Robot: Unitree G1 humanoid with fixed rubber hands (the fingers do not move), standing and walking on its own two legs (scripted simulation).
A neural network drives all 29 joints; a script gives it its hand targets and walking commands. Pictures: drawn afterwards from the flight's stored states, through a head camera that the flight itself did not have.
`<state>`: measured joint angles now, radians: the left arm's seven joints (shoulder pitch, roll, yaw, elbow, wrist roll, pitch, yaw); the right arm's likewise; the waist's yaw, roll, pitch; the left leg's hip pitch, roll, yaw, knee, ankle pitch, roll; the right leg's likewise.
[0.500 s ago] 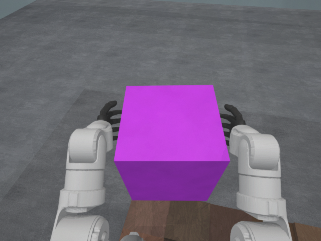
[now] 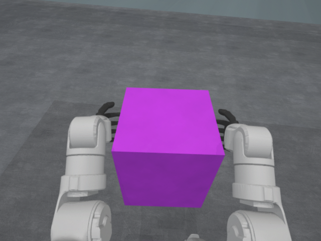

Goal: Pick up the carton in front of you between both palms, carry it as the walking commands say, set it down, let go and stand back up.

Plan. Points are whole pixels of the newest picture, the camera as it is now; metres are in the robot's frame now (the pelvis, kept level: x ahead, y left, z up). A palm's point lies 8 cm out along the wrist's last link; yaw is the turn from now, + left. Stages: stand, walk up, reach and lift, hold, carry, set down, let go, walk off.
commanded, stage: carry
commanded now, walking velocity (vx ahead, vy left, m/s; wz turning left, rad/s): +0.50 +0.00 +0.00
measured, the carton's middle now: (165, 149) +0.37 -0.01 +0.04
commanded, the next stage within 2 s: none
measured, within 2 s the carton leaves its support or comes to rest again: neither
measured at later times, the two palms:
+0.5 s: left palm (112, 50) +0.67 +0.16 +0.15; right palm (204, 51) +0.68 -0.14 +0.15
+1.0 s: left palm (138, 36) +0.99 +0.09 +0.06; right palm (201, 41) +0.98 -0.21 +0.05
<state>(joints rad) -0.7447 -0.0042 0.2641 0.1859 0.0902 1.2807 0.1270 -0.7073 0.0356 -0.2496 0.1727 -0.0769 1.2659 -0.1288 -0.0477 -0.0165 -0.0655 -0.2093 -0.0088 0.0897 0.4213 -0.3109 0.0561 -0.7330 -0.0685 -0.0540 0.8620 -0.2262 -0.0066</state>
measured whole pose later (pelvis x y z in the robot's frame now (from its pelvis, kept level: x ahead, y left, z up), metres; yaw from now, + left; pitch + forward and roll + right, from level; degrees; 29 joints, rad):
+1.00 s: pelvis +0.62 -0.04 -0.06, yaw +0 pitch +5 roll +0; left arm -0.74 -0.03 0.27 0.17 0.11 1.21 0.12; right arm -0.71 0.01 -0.22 0.16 -0.06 1.23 -0.13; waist -0.04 0.03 0.00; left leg -0.23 0.00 0.03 0.81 -0.51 0.00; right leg -0.54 0.00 -0.15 0.51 -0.04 -0.10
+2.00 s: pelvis +0.74 -0.03 -0.04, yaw -1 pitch +1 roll +0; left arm -0.23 -0.15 0.21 0.29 0.28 0.72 0.00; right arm -0.23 0.14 -0.19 0.30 -0.28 0.73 -0.02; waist 0.00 0.00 -0.18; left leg -0.32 0.00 0.07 0.54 -0.24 0.02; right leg -0.28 0.00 -0.10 0.55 -0.29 -0.04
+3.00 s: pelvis +0.73 -0.03 -0.04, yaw -4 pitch -8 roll +0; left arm -0.26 -0.15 0.22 0.27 0.28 0.74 0.00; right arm -0.26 0.15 -0.22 0.28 -0.27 0.73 -0.01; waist 0.00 -0.01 0.01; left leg -0.10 -0.01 0.06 0.44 -0.20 0.03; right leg -0.08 0.02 -0.06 0.45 -0.23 -0.04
